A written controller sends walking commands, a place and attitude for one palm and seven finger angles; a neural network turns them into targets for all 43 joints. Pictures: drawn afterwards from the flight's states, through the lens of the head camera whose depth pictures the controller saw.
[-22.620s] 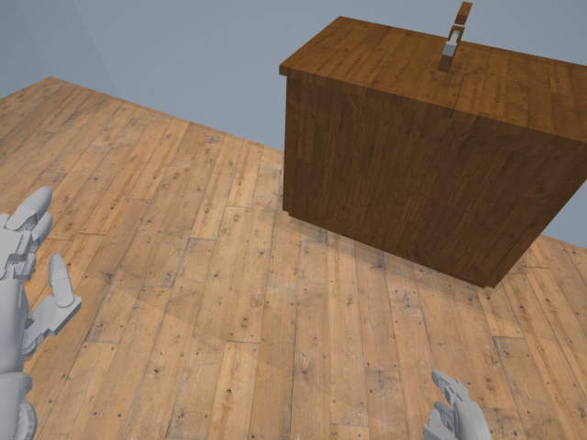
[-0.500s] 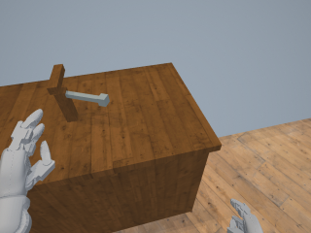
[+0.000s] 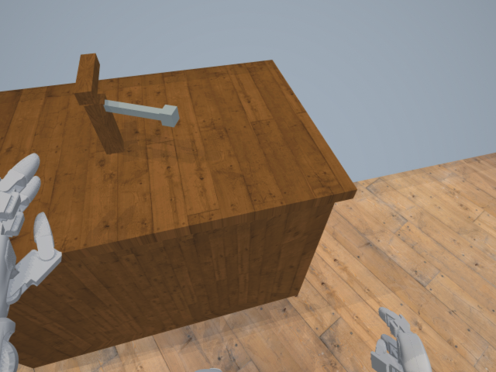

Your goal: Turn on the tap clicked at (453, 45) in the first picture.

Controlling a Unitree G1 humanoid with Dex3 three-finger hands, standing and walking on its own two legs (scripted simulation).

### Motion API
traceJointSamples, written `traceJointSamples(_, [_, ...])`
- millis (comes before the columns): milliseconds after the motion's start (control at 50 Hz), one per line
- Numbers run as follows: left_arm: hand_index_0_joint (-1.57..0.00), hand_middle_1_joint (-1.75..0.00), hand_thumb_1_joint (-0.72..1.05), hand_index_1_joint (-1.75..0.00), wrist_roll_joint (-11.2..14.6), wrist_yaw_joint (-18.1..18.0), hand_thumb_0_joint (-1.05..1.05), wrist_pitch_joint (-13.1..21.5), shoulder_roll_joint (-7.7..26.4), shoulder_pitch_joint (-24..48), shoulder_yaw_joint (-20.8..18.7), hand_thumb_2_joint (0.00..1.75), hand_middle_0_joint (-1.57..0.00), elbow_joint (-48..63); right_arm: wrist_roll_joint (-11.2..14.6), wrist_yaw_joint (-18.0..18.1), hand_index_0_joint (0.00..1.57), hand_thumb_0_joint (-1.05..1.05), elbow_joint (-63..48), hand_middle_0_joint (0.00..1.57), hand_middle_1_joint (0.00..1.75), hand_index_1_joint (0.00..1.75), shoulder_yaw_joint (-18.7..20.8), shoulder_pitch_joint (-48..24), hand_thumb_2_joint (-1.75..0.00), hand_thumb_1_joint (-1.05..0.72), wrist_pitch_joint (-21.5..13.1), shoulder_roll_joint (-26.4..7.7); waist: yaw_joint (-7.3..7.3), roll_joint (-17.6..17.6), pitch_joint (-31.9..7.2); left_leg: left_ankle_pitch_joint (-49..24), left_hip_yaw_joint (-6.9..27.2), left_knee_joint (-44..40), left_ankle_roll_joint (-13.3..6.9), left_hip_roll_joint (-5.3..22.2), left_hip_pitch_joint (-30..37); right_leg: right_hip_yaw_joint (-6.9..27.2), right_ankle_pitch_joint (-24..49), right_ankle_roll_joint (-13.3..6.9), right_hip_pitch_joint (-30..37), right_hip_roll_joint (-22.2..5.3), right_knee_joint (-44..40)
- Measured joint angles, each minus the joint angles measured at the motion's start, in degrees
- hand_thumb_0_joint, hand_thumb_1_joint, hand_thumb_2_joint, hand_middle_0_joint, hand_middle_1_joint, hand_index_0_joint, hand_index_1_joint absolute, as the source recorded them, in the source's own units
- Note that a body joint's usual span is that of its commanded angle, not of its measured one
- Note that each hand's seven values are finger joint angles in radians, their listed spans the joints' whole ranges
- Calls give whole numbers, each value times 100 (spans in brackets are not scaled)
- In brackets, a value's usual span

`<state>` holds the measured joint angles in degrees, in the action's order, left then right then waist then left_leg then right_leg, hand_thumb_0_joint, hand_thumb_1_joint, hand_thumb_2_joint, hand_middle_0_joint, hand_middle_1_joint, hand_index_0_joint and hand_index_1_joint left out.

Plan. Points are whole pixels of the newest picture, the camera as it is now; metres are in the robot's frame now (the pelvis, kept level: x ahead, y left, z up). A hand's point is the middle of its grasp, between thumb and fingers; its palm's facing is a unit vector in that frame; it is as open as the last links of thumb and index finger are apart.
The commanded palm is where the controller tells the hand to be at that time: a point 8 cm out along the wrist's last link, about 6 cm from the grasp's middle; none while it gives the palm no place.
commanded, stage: step back with the hand held close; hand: left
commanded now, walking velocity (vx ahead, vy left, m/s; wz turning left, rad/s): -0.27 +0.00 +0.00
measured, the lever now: (169, 115) +0.52 +0.20 +0.12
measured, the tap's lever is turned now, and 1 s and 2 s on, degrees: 62 62 62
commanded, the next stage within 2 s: stop stepping back and stand still in 0.66 s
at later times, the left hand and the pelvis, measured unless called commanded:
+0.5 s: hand (8, 306) +0.15 +0.26 +0.16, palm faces +0.35 -0.85 -0.39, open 7.4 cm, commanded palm +0.09 +0.30 +0.19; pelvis -0.07 +0.02 +0.00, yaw +1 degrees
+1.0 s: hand out of the picture -0.01 +0.24 +0.16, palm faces +0.39 -0.85 -0.36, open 7.4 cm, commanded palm -0.07 +0.28 +0.19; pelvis -0.22 -0.01 +0.00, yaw +3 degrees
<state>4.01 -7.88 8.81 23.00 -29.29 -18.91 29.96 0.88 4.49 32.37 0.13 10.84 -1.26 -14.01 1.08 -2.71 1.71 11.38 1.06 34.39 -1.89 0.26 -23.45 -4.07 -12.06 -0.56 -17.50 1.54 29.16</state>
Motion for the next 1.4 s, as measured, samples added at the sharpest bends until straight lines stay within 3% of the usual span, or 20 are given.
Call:
traceJointSamples(180, [-21, -30, 89, -30, -196, -35, 1, -51, -54, 153, -127, 90, -21, -187, -101, 2, 20, 2, 82, 20, 30, 30, -144, 192, -90, -91, -207, 280, -30, 117, -189, -407, -5, -388, -105, -215, -138, 483, -612, 80, 145, 108, 368])
traceJointSamples(280, [-21, -30, 89, -30, -140, 22, 1, -23, -221, 153, 2, 90, -20, -150, -78, -81, 20, 2, 204, 20, 30, 30, -179, 2, -90, -90, -196, 280, 27, -73, -42, -211, 71, -193, 2, -27, -351, 440, -305, -46, 252, 308, -71])
traceJointSamples(380, [-21, -30, 89, -30, -64, 56, 1, 38, -217, 52, 258, 90, -21, 124, -8, -93, 20, 2, 244, 20, 30, 30, -111, 60, -90, -90, -110, 247, -75, 174, -126, 51, 46, 497, 175, -4, -163, 386, -382, -1, 159, 180, 139])
traceJointSamples(460, [-21, -30, 89, -30, -48, 50, 1, 81, 27, 220, 36, 89, -21, 198, -25, -53, 20, 2, 167, 20, 30, 30, -40, -120, -90, -91, -97, 220, -92, 460, 3, 57, -110, 9, -104, -154, -33, 470, -520, 94, -168, -6, 524])
traceJointSamples(520, [-21, -30, 89, -30, -23, 35, 1, 30, 193, 227, -213, 89, -21, 178, -141, -119, 20, 2, 107, 20, 30, 30, -18, -279, -90, -91, -242, 296, -26, 520, 137, -234, -256, -309, -105, -95, 14, 675, -1405, 107, -493, 89, 1323])
traceJointSamples(580, [-21, -30, 89, -30, -13, 12, 2, -56, 142, 236, -215, 90, -21, 242, -142, -194, 20, 2, 71, 20, 30, 30, -34, -291, -90, -91, -394, 346, 26, 403, 181, -553, -266, -664, -94, 30, 80, 670, -1400, 139, -544, 152, 1641])
traceJointSamples(740, [-21, -30, 89, -30, -64, 28, 1, -142, -17, 233, -17, 90, -21, 184, -152, -201, 20, 1, 69, 20, 30, 30, -157, -128, -90, -90, -415, 440, 34, 175, -54, -1089, -219, -1016, 68, 171, -246, 398, -925, -9, 357, 121, 246])
traceJointSamples(780, [-21, -30, 89, -30, -70, 50, 1, -109, -94, 324, 53, 90, -21, 57, -139, -202, 20, 1, 156, 20, 30, 30, -117, -157, -90, -90, -364, 385, 24, 2, 14, -295, -119, -398, 239, 232, -566, 257, -271, -111, 445, 193, -111])
traceJointSamples(820, [-21, -30, 89, -30, -52, 64, 1, -89, -176, 284, 198, 90, -21, 34, -76, -185, 20, 1, 351, 20, 30, 30, -77, -90, -90, -90, -304, 338, 5, -13, -9, 902, 25, 1435, 412, 33, -979, 193, -185, -121, 394, 155, -96])
traceJointSamples(860, [-21, -30, 89, -30, -40, 109, 1, -74, -218, 98, 202, 90, -21, 69, 23, -193, 20, 1, 432, 20, 30, 30, -81, 56, -90, -91, -226, 345, 0, 219, -142, 1179, 0, 3075, 451, -206, -1147, 274, -155, -104, 265, 1, -77])
traceJointSamples(900, [-21, -30, 89, -30, -40, 117, 1, -82, -187, -25, 104, 90, -21, 21, 48, -170, 20, 2, 404, 20, 30, 30, -107, 182, -90, -91, -151, 366, -104, 454, -275, 1088, -98, 3629, 424, -208, -922, 321, -85, -93, 106, -127, -58])
traceJointSamples(960, [-21, -30, 89, -30, -72, 46, 1, -114, -92, 97, -3, 90, -21, -162, 46, -97, 20, 2, 351, 20, 30, 30, -70, 306, -90, -91, -195, 301, -276, 623, -409, 1211, -127, 2510, 252, 35, -63, 259, -13, -75, -232, -256, 110])
traceJointSamples(1020, [-21, -30, 89, -30, -80, -54, 1, -147, -122, 161, -43, 90, -21, -59, 30, -27, 20, 2, 312, 20, 30, 30, 60, 339, -90, -91, -362, 59, -400, 513, -405, 1076, -42, 181, 62, 259, 1100, 127, -39, -13, -617, -290, 477])
traceJointSamples(1040, [-21, -30, 89, -30, -60, -83, 1, -145, -111, 152, -62, 90, -21, 31, 18, 1, 20, 2, 312, 20, 30, 30, 128, 313, -90, -91, -419, 7, -432, 517, -339, 1351, -73, -368, 223, 253, 1366, 119, -87, 21, -746, -347, 692])
traceJointSamples(1080, [-21, -30, 89, -30, -53, -122, 1, -167, -50, 45, -159, 90, -21, 98, 20, 13, 20, 2, 389, 20, 30, 30, 202, 259, -90, -91, -449, 113, -310, 798, -158, 1211, -286, -483, 392, 35, 1566, 345, -586, 33, -869, -431, 1359])
traceJointSamples(1140, [-21, -30, 89, -30, -106, -97, 2, -145, -58, -193, -227, 90, -21, 54, 34, -16, 20, 2, 448, 20, 30, 30, 220, 445, -90, -91, -649, 201, -335, 595, -290, 938, -292, -534, 378, 123, 1658, 195, -1290, 48, -1005, -178, 2422])
traceJointSamples(1180, [-21, -30, 89, -30, -107, -36, 2, -65, -76, -79, -201, 90, -21, -122, 71, -83, 20, 2, 519, 20, 30, 30, 190, 585, -90, -91, -706, 210, -331, 393, -342, 852, -172, -581, 391, 198, 1658, 53, -1178, 27, -854, -116, 2198])
traceJointSamples(1240, [-21, -30, 89, -30, -97, 3, 1, -52, -8, 241, -214, 90, -21, -395, 53, -99, 20, 1, 526, 20, 30, 30, 73, 701, -90, -91, -616, 189, -264, 197, -282, 1122, -44, 17, 288, 273, 1375, -46, -870, 35, -173, -77, 781])
traceJointSamples(1340, [-21, -30, 89, -30, -84, 191, 1, -167, -382, 667, -33, 90, -20, -777, 52, -174, 20, 2, 857, 20, 30, 30, 65, 211, -90, -91, -338, 169, -155, 51, 102, 1313, 132, 3113, 65, 95, -35, -190, -9, -434, -299, 41, 727])
traceJointSamples(1400, [-21, -30, 89, -30, -79, 212, 1, -264, -479, 288, 109, 90, -20, -535, 27, -211, 20, 2, 809, 20, 30, 30, -11, 108, -90, -91, -330, 267, -173, 277, 47, 949, -208, 3037, 64, 80, -251, -108, 120, -466, -353, -6, 433])
